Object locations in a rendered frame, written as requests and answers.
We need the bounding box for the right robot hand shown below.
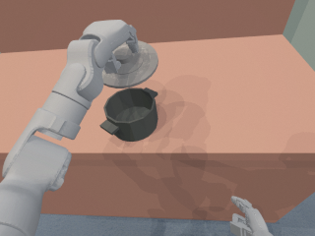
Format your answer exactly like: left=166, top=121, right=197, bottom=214
left=229, top=196, right=269, bottom=236

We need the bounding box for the lid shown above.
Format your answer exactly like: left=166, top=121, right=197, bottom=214
left=102, top=40, right=158, bottom=89

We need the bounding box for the robot left forearm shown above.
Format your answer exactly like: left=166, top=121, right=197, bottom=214
left=2, top=31, right=112, bottom=178

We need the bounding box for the left robot hand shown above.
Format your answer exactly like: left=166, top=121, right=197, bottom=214
left=83, top=20, right=139, bottom=74

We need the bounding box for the robot left upper arm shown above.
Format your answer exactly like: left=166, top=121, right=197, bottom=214
left=0, top=135, right=72, bottom=236

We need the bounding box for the knob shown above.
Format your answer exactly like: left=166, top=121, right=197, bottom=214
left=114, top=47, right=133, bottom=64

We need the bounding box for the table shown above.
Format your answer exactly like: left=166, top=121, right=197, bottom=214
left=0, top=0, right=315, bottom=223

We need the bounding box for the pot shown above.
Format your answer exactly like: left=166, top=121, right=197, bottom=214
left=99, top=88, right=158, bottom=142

